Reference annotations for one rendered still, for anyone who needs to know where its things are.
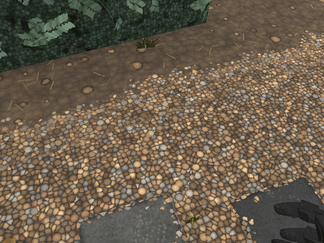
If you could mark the robot right hand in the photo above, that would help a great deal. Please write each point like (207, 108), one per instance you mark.
(306, 211)

